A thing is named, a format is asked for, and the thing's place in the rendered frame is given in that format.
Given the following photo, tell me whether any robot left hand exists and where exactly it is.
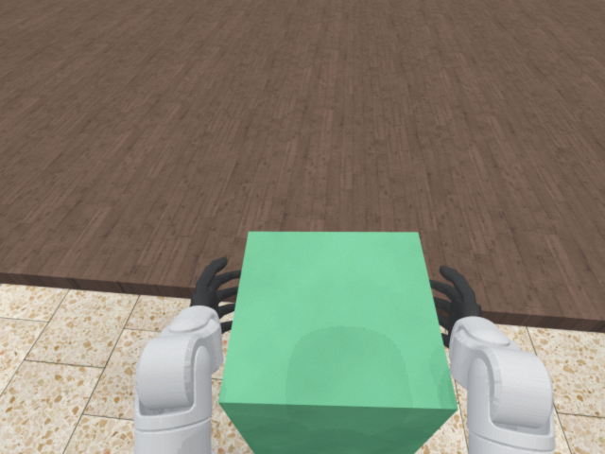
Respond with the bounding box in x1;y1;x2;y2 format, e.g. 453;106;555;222
189;257;241;334

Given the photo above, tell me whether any robot left forearm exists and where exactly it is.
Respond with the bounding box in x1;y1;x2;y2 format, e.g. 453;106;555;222
133;306;223;454

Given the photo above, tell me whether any carton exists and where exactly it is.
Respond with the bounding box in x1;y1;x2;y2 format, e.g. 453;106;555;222
218;232;458;454

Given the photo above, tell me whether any robot right forearm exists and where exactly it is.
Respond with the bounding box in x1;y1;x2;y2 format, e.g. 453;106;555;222
449;316;556;454

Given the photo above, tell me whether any robot right hand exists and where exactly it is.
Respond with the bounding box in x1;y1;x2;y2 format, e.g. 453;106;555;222
429;266;482;349

